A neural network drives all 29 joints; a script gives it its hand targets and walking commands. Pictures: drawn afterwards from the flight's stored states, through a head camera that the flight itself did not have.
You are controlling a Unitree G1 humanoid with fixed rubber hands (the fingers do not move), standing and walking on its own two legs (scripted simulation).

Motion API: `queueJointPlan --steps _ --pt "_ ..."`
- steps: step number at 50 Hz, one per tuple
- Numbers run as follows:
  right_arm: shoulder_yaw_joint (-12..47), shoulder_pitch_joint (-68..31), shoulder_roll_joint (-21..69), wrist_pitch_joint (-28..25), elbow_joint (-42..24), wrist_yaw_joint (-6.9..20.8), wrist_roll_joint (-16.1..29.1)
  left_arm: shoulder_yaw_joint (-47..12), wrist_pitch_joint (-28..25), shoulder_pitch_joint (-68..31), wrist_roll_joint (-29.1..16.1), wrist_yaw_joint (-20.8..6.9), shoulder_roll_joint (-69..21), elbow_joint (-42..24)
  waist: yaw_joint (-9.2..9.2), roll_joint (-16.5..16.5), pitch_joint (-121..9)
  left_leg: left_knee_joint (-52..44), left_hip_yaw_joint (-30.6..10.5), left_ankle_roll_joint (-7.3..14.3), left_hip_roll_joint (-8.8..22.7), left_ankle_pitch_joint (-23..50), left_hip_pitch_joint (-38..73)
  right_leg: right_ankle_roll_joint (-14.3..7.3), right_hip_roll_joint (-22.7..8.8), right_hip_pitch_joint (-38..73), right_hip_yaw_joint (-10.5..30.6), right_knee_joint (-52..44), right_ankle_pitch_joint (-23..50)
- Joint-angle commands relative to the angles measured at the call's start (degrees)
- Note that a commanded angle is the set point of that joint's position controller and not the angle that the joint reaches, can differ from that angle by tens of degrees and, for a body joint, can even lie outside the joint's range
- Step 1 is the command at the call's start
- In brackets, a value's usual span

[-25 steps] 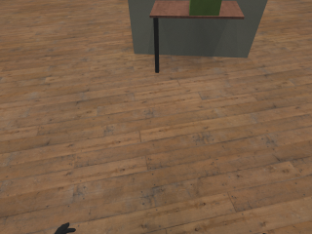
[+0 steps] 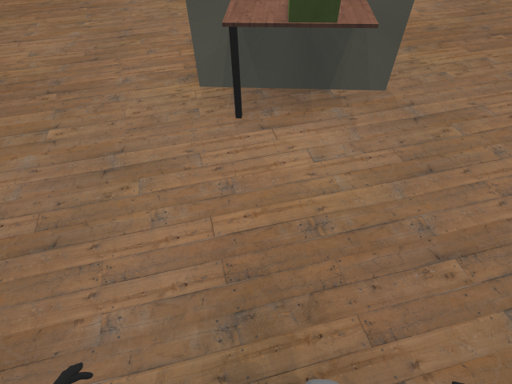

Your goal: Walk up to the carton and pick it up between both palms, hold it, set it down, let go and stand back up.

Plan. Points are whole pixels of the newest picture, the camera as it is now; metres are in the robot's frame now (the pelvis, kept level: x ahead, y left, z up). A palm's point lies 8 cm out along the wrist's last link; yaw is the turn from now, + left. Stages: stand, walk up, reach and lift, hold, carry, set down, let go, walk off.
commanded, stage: walk up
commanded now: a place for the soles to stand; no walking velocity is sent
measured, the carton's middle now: out of the picture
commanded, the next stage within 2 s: none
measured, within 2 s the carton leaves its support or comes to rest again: neither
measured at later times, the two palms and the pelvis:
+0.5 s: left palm (111, 342) +0.21 +0.26 -0.07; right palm (475, 312) +0.26 -0.40 -0.13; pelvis +0.15 -0.08 -0.01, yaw -1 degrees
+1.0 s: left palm (174, 236) +0.43 +0.20 -0.10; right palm (466, 243) +0.41 -0.45 -0.12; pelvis +0.34 -0.12 -0.02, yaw -3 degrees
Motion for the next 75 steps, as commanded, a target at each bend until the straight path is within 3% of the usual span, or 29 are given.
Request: queueJointPlan --steps 1,3,4,5,6,8,12,25,28,30,31,33,37,42,44,45,46,48,51,53,59,62,64,65,66,67,68,70,75 --pt "-8.7 -4.0 -18.8 -0.4 -5.8 -0.2 -0.8 3.0 -2.9 -6.2 1.7 -2.7 11.7 -4.6 -2.26 14.7 6.4 -25.1 -16.9 11.3 14.6 -19.1 0.6 0.1 -4.2 -14.0 -1.5 -1.7 -0.9" --pt "-8.0 -10.9 -18.6 0.1 -6.8 0.3 -0.6 4.1 -3.0 3.0 1.4 -2.7 11.9 -1.5 3.88 15.2 6.2 -21.7 -10.9 8.4 12.7 -23.7 -15.3 -1.3 -3.5 6.4 -2.0 -10.8 3.0" --pt "-7.8 -15.2 -16.6 0.6 -8.1 0.4 -1.1 4.9 -3.2 12.2 1.1 -2.5 12.2 1.4 9.51 9.6 1.8 -7.6 -5.8 6.1 8.4 -22.4 -22.3 -2.2 -1.5 20.6 -2.6 -15.5 3.4" --pt "-5.7 -15.6 -11.1 1.2 -8.9 0.7 -0.7 6.4 -3.7 21.0 1.2 -1.3 15.9 4.8 13.23 -5.3 0.7 13.6 1.3 3.7 0.9 -20.8 -31.0 -2.9 -2.7 29.9 3.9 -24.0 -4.3" --pt "-3.3 -13.4 -4.9 0.8 -9.6 0.7 0.4 7.6 -4.6 25.7 2.0 0.2 21.2 4.3 14.08 -20.8 0.6 36.7 2.1 0.1 -4.9 -13.0 -39.8 -2.9 -15.3 31.3 32.5 -34.5 -13.3" --pt "-4.7 -10.1 -12.7 1.8 -9.0 0.2 1.0 6.8 -4.6 12.0 1.1 1.2 22.4 -0.2 7.28 -4.1 0.0 34.2 -8.5 0.6 -1.9 -5.4 -36.4 -4.6 -21.7 22.4 44.6 -42.3 -20.3" --pt "-4.9 -4.1 -11.9 1.8 -6.9 0.6 2.2 5.0 -5.7 9.9 0.4 2.2 15.4 -1.3 3.45 -6.8 -1.3 32.5 -6.1 1.1 0.2 2.8 -29.2 4.5 -12.7 24.7 19.8 -30.0 34.9" --pt "-3.4 -20.6 -9.0 1.8 -12.9 1.0 1.0 3.8 -4.6 15.3 1.0 3.0 13.2 -1.4 8.76 -6.6 1.0 3.9 4.6 0.6 -1.6 5.1 -32.9 -2.2 -10.8 33.3 14.3 -24.8 46.7" --pt "-4.0 -7.9 -9.0 0.5 -9.1 0.4 0.8 3.6 -4.2 8.4 0.4 3.1 13.4 -3.8 2.07 -7.4 -4.7 -6.4 8.1 3.1 -5.5 10.3 -8.9 -1.1 -6.1 21.1 5.4 -9.5 52.2" --pt "-7.9 15.1 -16.0 0.2 -3.6 -1.2 0.3 1.4 -5.0 1.8 0.5 2.5 8.9 -6.4 -11.32 4.8 -16.8 -7.9 -7.3 11.5 2.6 12.9 26.5 1.0 -3.5 -2.0 3.5 17.8 42.2" --pt "-9.9 17.4 -22.0 -0.2 -3.4 -1.9 0.6 0.8 -5.2 1.5 -0.3 2.2 6.8 -8.5 -12.32 17.9 -21.0 -9.2 -36.4 19.9 19.1 12.7 41.2 3.8 6.6 -22.2 2.2 37.1 4.7" --pt "-9.2 13.1 -20.4 0.0 -4.8 -2.0 2.3 2.0 -5.0 -4.4 1.6 2.4 14.0 -7.8 -10.71 9.7 -11.1 -15.9 -48.8 24.9 25.3 1.6 33.1 1.4 0.9 -33.5 9.1 37.9 -11.1" --pt "-6.7 1.2 -16.1 -0.7 -6.6 -1.7 1.3 1.8 -5.6 0.5 0.8 0.4 12.2 -5.4 -2.63 3.3 3.3 -17.4 -22.6 16.5 16.5 8.6 4.3 0.3 -4.8 -19.2 8.8 19.9 -2.1" --pt "-6.9 -5.3 -16.7 -0.9 -8.5 -0.4 0.7 2.1 -5.8 1.7 0.2 -0.6 10.4 -3.2 0.27 15.5 4.9 -14.4 -11.3 12.1 12.0 7.4 -7.2 0.6 -6.0 -3.7 1.4 -8.8 5.5" --pt "-6.3 -8.2 -14.0 0.2 -9.6 0.0 1.4 4.0 -6.0 12.6 1.3 0.6 12.5 1.8 6.13 5.2 -0.6 2.8 -4.8 7.5 5.9 7.0 -11.5 0.5 0.6 16.3 -6.1 -17.5 12.8" --pt "-5.0 -7.3 -10.6 0.4 -10.9 0.3 1.5 5.4 -6.1 21.1 1.9 1.5 15.4 4.7 10.54 -7.0 -4.5 22.7 0.7 5.1 1.4 9.3 -22.5 -1.2 -1.1 28.6 1.8 -20.8 5.3" --pt "-3.6 -6.1 -6.8 0.5 -12.4 0.3 1.5 6.6 -6.4 24.9 2.0 2.4 20.0 3.3 11.26 -17.2 -3.9 34.8 -2.4 2.2 -6.4 -9.4 -33.6 -4.2 -14.5 31.2 26.2 -29.3 -1.7" --pt "-5.1 -6.0 -12.9 1.6 -11.2 0.0 1.3 5.8 -6.4 13.1 0.7 2.3 21.7 -0.8 6.26 -3.3 -7.4 38.3 -7.2 1.6 -4.1 -8.2 -32.7 -10.7 -24.7 25.2 49.3 -39.5 -16.9" --pt "-5.0 -4.8 -12.3 0.6 -9.3 0.0 1.9 4.0 -6.5 9.1 0.8 2.6 16.4 -0.6 2.91 -4.7 0.6 32.6 -6.4 1.7 0.5 -1.2 -32.0 -9.4 -16.2 21.3 21.8 -26.8 17.7" --pt "-4.8 -3.5 -10.6 0.8 -8.9 0.2 2.1 4.3 -6.9 11.0 0.2 2.7 15.5 -1.1 2.32 -3.4 1.6 28.7 -5.2 1.4 0.9 -0.3 -30.5 -7.8 -16.1 20.7 18.3 -23.2 36.9" --pt "-5.0 -13.5 -10.6 0.1 -13.0 0.3 1.0 4.8 -5.4 14.6 0.4 3.1 15.9 -1.2 8.39 -9.1 -1.2 10.0 0.1 0.4 0.5 -4.2 -36.1 -12.8 -14.7 32.1 14.3 -17.4 40.6" --pt "-5.3 -10.0 -10.3 -0.1 -12.2 0.4 0.1 4.6 -5.1 11.4 0.1 2.5 16.8 -2.8 5.84 -11.2 -2.0 8.4 6.2 2.0 -1.2 -0.6 -28.6 -11.9 -16.2 26.3 11.4 -15.4 39.8" --pt "-6.6 6.8 -11.4 -1.2 -6.5 -0.1 0.3 2.9 -4.8 1.9 0.2 2.3 13.5 -5.5 -4.66 -0.6 -8.7 -3.9 7.0 3.7 -5.6 10.7 2.5 -9.0 -10.6 10.4 2.5 2.1 44.6" --pt "-8.7 16.1 -16.1 -1.8 -4.6 -1.2 0.5 1.6 -4.9 0.7 -0.2 2.1 9.8 -6.4 -9.72 6.7 -13.8 -8.0 -5.9 7.2 0.6 7.7 18.2 -4.6 -5.9 -1.2 -0.3 21.8 35.1" --pt "-10.0 19.2 -22.1 -2.1 -4.5 -1.8 0.9 0.4 -5.7 0.8 -0.4 1.8 5.9 -8.0 -9.88 24.4 -17.0 -8.6 -32.6 11.8 13.9 22.4 31.5 -0.9 2.2 -19.3 -0.2 30.9 4.2" --pt "-9.6 18.7 -22.0 -1.9 -4.7 -1.5 2.5 1.4 -5.5 -1.5 0.0 2.3 10.6 -7.7 -9.9 17.6 -15.0 -11.0 -42.7 17.0 17.4 24.9 38.6 -1.2 3.5 -28.8 1.7 29.1 -7.6" --pt "-9.2 15.9 -20.7 -1.7 -7.0 -1.5 2.7 0.4 -5.8 -6.8 0.2 2.6 12.4 -8.0 -10.59 9.2 -9.1 -10.7 -44.0 21.5 20.7 29.1 31.6 -1.1 0.4 -33.5 3.3 32.4 -9.2" --pt "-8.4 10.4 -18.9 -1.2 -7.2 -2.0 1.8 1.1 -5.9 -6.7 0.7 2.3 11.6 -6.5 -7.23 3.6 1.0 -13.8 -38.6 21.4 19.5 21.1 17.5 -1.1 -3.0 -30.4 5.7 30.3 -6.6" --pt "-6.7 4.1 -17.1 -1.0 -8.5 -1.3 1.6 1.9 -5.3 -3.9 -0.5 0.4 10.7 -6.2 -3.74 12.7 5.9 -13.5 -18.2 15.2 12.5 23.4 0.5 0.3 -6.1 -15.7 0.2 4.9 -3.8"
